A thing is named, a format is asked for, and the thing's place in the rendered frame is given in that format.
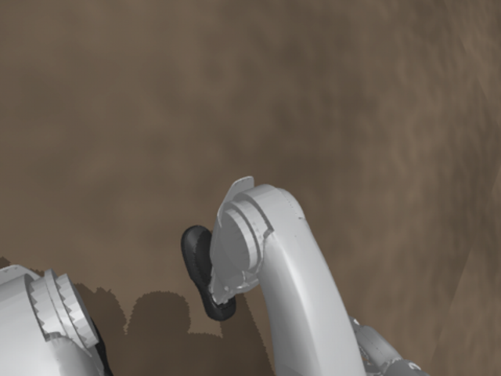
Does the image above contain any left robot foot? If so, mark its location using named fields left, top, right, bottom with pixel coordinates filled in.
left=90, top=317, right=113, bottom=376

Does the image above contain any right robot arm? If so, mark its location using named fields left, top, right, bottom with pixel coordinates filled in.
left=384, top=360, right=430, bottom=376

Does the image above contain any right robot hand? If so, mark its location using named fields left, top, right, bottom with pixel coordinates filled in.
left=348, top=316, right=404, bottom=376

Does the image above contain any right robot foot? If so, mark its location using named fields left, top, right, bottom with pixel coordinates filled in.
left=181, top=226, right=236, bottom=321

